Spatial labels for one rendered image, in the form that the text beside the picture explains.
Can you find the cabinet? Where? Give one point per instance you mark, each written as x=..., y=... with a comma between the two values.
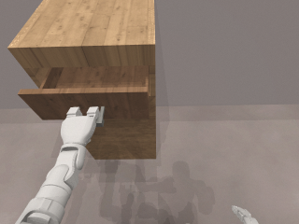
x=94, y=33

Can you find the left robot forearm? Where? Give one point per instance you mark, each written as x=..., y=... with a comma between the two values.
x=48, y=205

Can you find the handle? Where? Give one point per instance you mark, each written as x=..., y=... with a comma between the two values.
x=100, y=120

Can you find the drawer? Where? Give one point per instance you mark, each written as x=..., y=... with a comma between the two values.
x=124, y=91

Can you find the left robot hand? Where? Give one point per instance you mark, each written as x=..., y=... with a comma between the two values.
x=77, y=128

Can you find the right robot hand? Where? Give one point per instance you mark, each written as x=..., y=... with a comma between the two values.
x=244, y=215

